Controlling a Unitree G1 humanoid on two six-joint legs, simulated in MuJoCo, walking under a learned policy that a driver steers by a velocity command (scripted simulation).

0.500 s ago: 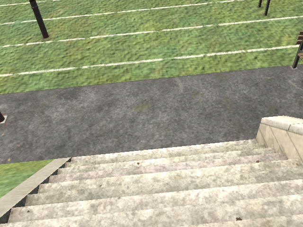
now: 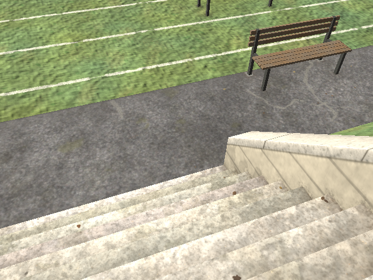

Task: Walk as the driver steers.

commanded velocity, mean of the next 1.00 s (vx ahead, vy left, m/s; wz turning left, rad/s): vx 0.50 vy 0.00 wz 0.13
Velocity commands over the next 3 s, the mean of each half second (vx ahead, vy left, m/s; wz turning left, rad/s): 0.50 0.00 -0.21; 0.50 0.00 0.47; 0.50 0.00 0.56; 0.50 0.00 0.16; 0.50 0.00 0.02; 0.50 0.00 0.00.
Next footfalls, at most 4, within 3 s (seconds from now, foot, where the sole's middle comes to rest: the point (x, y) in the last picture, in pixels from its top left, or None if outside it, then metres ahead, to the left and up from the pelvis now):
0.28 right None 0.28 -0.14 -0.93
0.80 left None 0.47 0.05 -1.14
1.36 right None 0.78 -0.07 -1.34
1.88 left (140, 276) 0.91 0.23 -1.55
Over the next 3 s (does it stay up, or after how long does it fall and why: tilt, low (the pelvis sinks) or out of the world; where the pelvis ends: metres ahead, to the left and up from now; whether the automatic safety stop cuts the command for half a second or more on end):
stays up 1.30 0.36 -1.18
